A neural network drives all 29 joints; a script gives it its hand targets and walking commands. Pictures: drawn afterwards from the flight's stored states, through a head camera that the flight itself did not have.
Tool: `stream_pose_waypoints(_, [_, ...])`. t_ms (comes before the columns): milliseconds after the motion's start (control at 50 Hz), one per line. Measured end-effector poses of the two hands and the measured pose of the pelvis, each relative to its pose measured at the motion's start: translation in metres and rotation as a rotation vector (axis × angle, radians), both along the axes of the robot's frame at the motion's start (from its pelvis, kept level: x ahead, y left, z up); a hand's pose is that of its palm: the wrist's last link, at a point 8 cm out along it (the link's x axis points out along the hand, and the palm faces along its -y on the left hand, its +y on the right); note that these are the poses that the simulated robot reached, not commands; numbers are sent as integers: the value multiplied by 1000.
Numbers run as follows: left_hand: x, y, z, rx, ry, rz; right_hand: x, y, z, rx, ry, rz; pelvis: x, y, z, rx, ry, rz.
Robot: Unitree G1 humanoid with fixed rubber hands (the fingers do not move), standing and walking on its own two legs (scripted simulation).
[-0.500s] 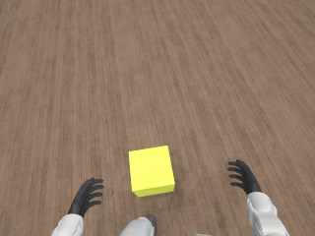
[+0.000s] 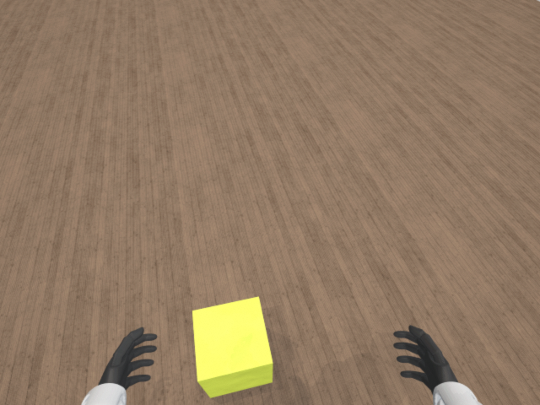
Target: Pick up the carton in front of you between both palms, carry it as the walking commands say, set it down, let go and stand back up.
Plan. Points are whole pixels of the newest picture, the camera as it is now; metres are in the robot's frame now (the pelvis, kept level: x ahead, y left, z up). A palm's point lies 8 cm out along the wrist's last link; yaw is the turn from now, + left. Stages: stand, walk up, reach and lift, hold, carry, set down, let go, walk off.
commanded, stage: let go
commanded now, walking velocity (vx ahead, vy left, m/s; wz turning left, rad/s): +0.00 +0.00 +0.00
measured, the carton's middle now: (234, 348) +0.38 +0.13 -0.65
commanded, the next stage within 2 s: stand in 0.12 s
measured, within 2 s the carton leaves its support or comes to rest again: neither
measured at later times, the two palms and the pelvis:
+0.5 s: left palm out of the picture +0.14 +0.32 -0.11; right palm out of the picture +0.13 -0.26 -0.07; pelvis +0.01 +0.04 +0.00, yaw -2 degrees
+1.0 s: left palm out of the picture +0.12 +0.33 -0.11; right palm out of the picture +0.10 -0.26 -0.08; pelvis +0.01 +0.04 +0.00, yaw -3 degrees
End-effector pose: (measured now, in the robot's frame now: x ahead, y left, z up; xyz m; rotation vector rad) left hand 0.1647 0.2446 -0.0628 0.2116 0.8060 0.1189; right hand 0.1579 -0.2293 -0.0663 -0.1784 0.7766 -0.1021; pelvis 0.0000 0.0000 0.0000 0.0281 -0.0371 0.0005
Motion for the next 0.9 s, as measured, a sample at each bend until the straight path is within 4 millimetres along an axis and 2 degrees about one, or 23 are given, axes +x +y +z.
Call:
stream_pose_waypoints(160, [-12,21,-5,24,11,13,-3,12,-3,-51,29,21,-5,16,-1,-13,13,-6])
stream_pose_waypoints(300, [-25,54,-30,70,63,-13,-28,-21,-7,-191,130,-34,-1,27,-4,-29,45,-23])
stream_pose_waypoints(400, [-31,68,-41,86,127,-22,-33,-33,-4,-231,168,-72,7,34,-4,-30,50,-32])
stream_pose_waypoints(680, [-18,80,-43,115,167,-38,-30,-23,-12,-208,205,-99,18,43,-1,-26,38,-47])
stream_pose_waypoints(900, [-32,86,-43,131,201,-32,-46,-28,-16,-207,243,-114,12,44,1,-27,22,-49])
